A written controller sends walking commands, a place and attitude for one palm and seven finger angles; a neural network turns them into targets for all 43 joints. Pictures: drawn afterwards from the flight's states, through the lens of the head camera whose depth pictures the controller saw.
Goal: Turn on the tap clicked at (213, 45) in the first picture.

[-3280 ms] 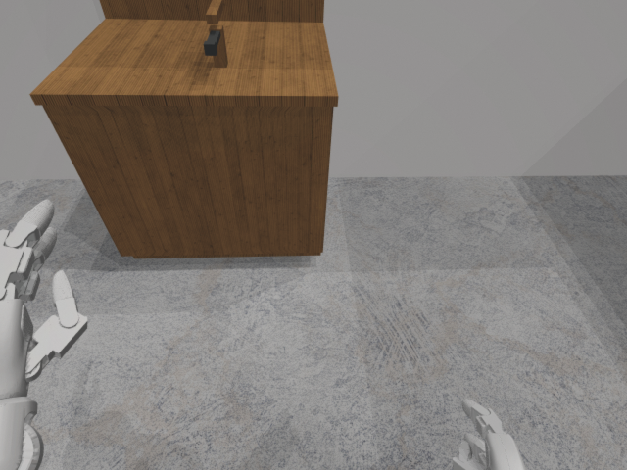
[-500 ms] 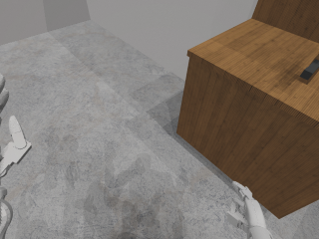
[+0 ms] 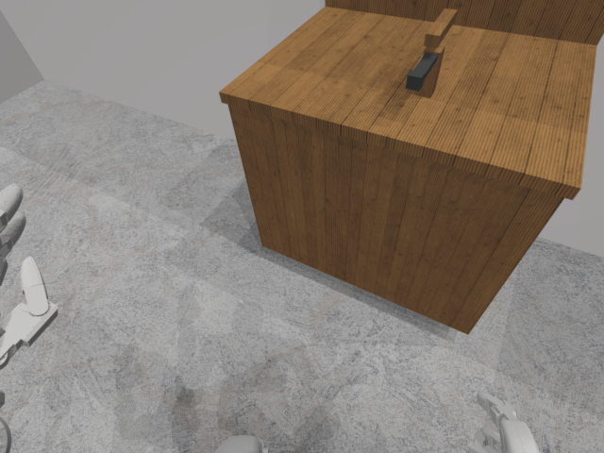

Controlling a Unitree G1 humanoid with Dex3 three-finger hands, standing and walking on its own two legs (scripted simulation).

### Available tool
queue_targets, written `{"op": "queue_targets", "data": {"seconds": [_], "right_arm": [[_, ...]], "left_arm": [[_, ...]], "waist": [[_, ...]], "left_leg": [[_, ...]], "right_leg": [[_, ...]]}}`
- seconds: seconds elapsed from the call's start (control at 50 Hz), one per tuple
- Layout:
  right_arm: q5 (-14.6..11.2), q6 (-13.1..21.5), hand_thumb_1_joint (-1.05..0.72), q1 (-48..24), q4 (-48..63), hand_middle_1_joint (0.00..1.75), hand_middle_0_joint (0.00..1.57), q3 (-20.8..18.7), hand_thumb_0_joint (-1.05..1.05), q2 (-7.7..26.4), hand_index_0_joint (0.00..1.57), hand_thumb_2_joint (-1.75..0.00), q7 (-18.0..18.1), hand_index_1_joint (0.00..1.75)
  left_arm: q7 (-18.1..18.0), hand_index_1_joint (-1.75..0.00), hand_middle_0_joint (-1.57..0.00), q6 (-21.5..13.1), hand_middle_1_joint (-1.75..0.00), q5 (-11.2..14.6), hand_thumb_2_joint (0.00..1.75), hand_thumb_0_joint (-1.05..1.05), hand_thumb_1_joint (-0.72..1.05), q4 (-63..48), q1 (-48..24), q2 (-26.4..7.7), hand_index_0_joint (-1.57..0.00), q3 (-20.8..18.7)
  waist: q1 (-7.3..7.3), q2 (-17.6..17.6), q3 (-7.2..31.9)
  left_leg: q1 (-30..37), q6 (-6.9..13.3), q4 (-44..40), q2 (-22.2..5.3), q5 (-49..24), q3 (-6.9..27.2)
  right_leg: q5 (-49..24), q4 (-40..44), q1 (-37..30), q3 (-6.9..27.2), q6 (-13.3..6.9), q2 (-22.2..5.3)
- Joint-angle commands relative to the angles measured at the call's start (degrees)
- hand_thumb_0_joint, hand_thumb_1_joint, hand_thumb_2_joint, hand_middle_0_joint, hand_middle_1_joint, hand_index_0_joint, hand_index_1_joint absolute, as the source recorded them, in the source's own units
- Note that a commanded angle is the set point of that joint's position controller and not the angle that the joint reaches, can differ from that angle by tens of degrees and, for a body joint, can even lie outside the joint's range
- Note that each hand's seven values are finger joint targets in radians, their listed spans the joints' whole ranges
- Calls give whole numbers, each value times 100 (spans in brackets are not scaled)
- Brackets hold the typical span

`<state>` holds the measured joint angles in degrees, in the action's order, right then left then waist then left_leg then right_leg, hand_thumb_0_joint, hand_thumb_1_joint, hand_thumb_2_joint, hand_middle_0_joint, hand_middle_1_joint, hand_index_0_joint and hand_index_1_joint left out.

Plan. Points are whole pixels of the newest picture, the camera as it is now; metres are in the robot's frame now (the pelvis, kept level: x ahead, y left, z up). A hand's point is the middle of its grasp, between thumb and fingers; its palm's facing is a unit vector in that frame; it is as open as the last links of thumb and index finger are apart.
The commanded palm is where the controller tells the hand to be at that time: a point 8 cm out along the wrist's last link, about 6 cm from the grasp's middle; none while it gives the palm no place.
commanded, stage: turn to face it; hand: left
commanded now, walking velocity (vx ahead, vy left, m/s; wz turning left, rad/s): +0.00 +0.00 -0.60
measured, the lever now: (415, 80) +0.77 -0.19 +0.09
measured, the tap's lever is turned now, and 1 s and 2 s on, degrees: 0 0 0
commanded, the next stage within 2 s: take the last steps up to it in 1.20 s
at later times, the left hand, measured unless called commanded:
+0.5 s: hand (117, 312) +0.22 +0.18 +0.17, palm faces +0.17 -0.89 -0.42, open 7.4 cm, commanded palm +0.18 +0.22 +0.18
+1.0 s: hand (217, 318) +0.21 +0.08 +0.18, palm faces -0.10 -0.92 -0.37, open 7.4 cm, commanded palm +0.18 +0.13 +0.18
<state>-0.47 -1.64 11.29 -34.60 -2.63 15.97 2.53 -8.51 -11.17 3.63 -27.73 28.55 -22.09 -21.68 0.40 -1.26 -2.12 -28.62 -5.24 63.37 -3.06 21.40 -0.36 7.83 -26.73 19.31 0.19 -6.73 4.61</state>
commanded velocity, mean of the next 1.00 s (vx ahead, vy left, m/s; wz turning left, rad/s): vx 0.00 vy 0.00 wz -0.56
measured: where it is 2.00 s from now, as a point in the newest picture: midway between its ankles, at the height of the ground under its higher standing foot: outside the picture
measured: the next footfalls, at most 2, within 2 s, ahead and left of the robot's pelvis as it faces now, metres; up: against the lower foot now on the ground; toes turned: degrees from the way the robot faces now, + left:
left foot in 0.26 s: -0.01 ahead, +0.15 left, +0.00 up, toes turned -4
right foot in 0.56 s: -0.06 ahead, -0.16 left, +0.00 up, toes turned -26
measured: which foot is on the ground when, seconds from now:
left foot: up 0.00-0.24, down 0.26-0.58, up 0.60-0.84, down 0.86-1.00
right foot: down 0.00-0.26, up 0.28-0.54, down 0.56-0.88, up 0.90-1.00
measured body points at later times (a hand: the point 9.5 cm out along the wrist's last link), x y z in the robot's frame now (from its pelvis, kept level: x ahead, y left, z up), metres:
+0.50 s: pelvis -0.06 +0.01 +0.00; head -0.04 +0.00 +0.45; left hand +0.20 +0.23 +0.20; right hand +0.04 -0.23 -0.10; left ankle -0.05 +0.15 -0.74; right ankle -0.07 -0.13 -0.71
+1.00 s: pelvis -0.11 +0.00 -0.01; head -0.09 +0.00 +0.44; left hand +0.21 +0.13 +0.20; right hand -0.11 -0.30 -0.08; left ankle -0.01 +0.09 -0.74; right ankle -0.16 -0.11 -0.67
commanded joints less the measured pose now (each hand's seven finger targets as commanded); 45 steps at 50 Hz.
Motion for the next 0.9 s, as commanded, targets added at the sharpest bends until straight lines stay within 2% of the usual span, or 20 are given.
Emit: {"op": "queue_targets", "data": {"seconds": [0.0, 0.12, 0.18, 0.2, 0.24, 0.26, 0.3, 0.34, 0.42, 0.5, 0.52, 0.54, 0.56, 0.58, 0.6, 0.68, 0.8, 0.82, 0.86, 0.88], "right_arm": [[-16, 227, -90, -601, 1005, 30, 20, -38, 0, 375, 20, -90, -34, 30], [10, 62, -90, -520, 1136, 30, 20, -12, 0, 336, 20, -90, -89, 30], [21, -16, -90, -296, 1168, 30, 20, 3, 0, 304, 20, -90, -162, 30], [15, 0, -90, -321, 1213, 30, 20, 1, 0, 332, 20, -90, -156, 30], [105, 27, -90, -495, 1410, 30, 20, -66, 0, 486, 20, -90, -121, 30], [52, 132, -90, -562, 1421, 30, 20, -21, 0, 184, 20, -90, -74, 30], [9, 226, -90, -518, 1381, 30, 20, -35, 0, 113, 20, -90, -123, 30], [-44, 306, -90, -396, 1215, 30, 20, -17, 0, 225, 20, -90, -168, 30], [-41, 566, -90, -124, 1155, 30, 20, -35, 0, 408, 20, -90, -159, 30], [-25, 749, -90, -100, 1138, 30, 20, -47, 0, 403, 20, -90, -214, 30], [-63, 755, -90, -142, 1171, 30, 20, -19, 0, 328, 20, -90, -251, 30], [-92, 733, -90, -118, 1198, 30, 20, 16, 0, 180, 20, -90, -247, 30], [-53, 694, -90, -343, 1270, 30, 20, 89, 0, 41, 20, -90, -226, 30], [-102, 599, -90, -323, 1240, 30, 20, -33, 0, 110, 20, -90, -190, 30], [-74, 475, -90, -448, 1246, 30, 20, -6, 0, 96, 20, -90, -213, 30], [9, 192, -90, -620, 1118, 30, 20, 114, 0, -18, 20, -90, -180, 30], [-40, 247, -90, -284, 1114, 30, 20, -2, 0, 227, 20, -90, -59, 30], [-24, 279, -90, -255, 1150, 30, 20, -42, 0, 295, 20, -90, -3, 30], [19, 331, -90, -484, 1266, 30, 20, -61, 0, 404, 20, -90, 39, 30], [52, 408, -90, -528, 1265, 30, 20, -27, 0, 272, 20, -90, 27, 30]], "left_arm": [[-148, -30, -20, -327, -30, -19, 90, 0, 90, -983, -325, -1006, -20, -665], [-112, -30, -20, -295, -30, -110, 90, 0, 90, -942, -618, -938, -20, -517], [-11, -30, -20, -308, -30, -160, 90, 0, 90, -1045, -844, -917, -20, -418], [31, -30, -20, -336, -30, -141, 90, 0, 90, -1181, -946, -964, -20, -403], [120, -30, -20, -429, -30, -159, 90, 0, 90, -1345, -1197, -970, -20, -509], [88, -30, -20, -423, -30, -244, 90, 0, 90, -1424, -1215, -1183, -20, -728], [141, -30, -20, -371, -30, -258, 90, 0, 90, -1422, -1145, -1086, -20, -690], [93, -30, -20, -280, -30, -233, 90, 0, 90, -1077, -787, -513, -20, -196], [31, -30, -20, -278, -30, -280, 90, 0, 90, -1400, -1313, -686, -20, -119], [13, -30, -20, -278, -30, -290, 90, 0, 90, -1277, -1241, -865, -20, -327], [-3, -30, -20, -329, -30, -271, 90, 0, 90, -1414, -1151, -965, -20, -454], [-71, -30, -20, -399, -30, -293, 90, 0, 90, -1459, -976, -1279, -20, -722], [-146, -30, -20, -461, -30, -237, 90, 0, 90, -1301, -531, -1515, -20, -1121], [-149, -30, -20, -383, -30, -66, 90, 0, 90, -1309, -176, -1485, -20, -1196], [-134, -30, -20, -373, -30, -38, 90, 0, 90, -1465, 184, -1525, -20, -1356], [-157, -30, -20, -482, -30, 13, 90, 0, 90, -1987, 336, -1281, -20, -1373], [-105, -30, -20, -340, -30, -44, 90, 0, 90, -1690, 94, -1030, -20, -1011], [-83, -30, -20, -375, -30, -80, 90, 0, 90, -1674, -64, -1058, -20, -992], [-45, -30, -20, -477, -30, -210, 90, 0, 90, -1532, -347, -1010, -20, -943], [-44, -30, -20, -511, -30, -248, 90, 0, 90, -1410, -516, -915, -20, -753]], "waist": [[-236, 637, 993], [-304, 871, 971], [-153, 758, 1096], [-144, 320, 1047], [-164, -1192, 686], [-279, -1355, 664], [-245, -992, 350], [-207, -1022, -87], [-17, -1241, 171], [-92, -1358, 515], [-133, -1017, 711], [-143, 167, 1013], [-289, 1302, 1077], [-281, 1829, 1477], [-247, 1376, 1522], [-71, 699, 1345], [3, 660, 1032], [1, 303, 905], [-105, -1868, 567], [-42, -1720, 227]], "left_leg": [[-74, 83, -842, 64, 176, 38], [904, 264, -2390, 332, 640, -220], [2042, 453, -3737, 284, 359, -374], [2633, 571, -4318, 38, 189, -323], [2729, 1317, -5203, -1838, 505, 1320], [1959, 1683, -5284, -2514, 130, 1495], [1113, 1583, -5043, -2298, -260, 609], [1445, 1270, -4630, -1948, -1434, -141], [1932, 839, -4103, -1727, -3275, -608], [1885, 534, -3040, -1572, -3271, -973], [1578, 433, -2354, -1453, -2894, -1023], [753, 218, -1186, -954, -1657, -1209], [-505, 42, -147, -304, 1216, -910], [-628, 35, 452, -341, 1484, -88], [-778, 31, 682, -417, 1311, 207], [98, 29, -623, -315, 547, -86], [1928, 215, -3487, -117, -371, -320], [2326, 410, -4082, -457, -396, -52], [1534, 1316, -5108, -2372, -318, 1674], [832, 1474, -5207, -2473, -140, 1806]], "right_leg": [[780, 1410, -887, 2143, 314, -1543], [1724, 1798, -298, 2488, 246, -1326], [1719, 1702, 239, 2370, 366, -1143], [1604, 1313, 660, 2205, 525, -871], [1626, -1214, 1683, 1033, 921, 46], [1692, -3152, 1577, 411, 997, -78], [1651, -4521, 1418, 357, 967, -429], [1748, -3759, 1643, 4, 996, -602], [1479, -1655, 535, -780, 1069, -392], [607, -173, -670, -983, 945, -269], [-183, 175, -1267, -679, 784, -558], [-2280, 81, -2101, 370, 347, -1338], [-4821, -14, -2528, 1758, -239, -2175], [-4582, 14, -2408, 2294, -343, -2397], [-3818, -66, -2418, 2338, -474, -2388], [-2026, 259, -1260, 1416, -346, -1862], [428, 282, 158, 1544, 78, -1429], [687, -254, 608, 1416, 322, -1072], [2435, -3201, 1126, 105, 840, -215], [2196, -4179, 1005, 245, 862, -422]]}}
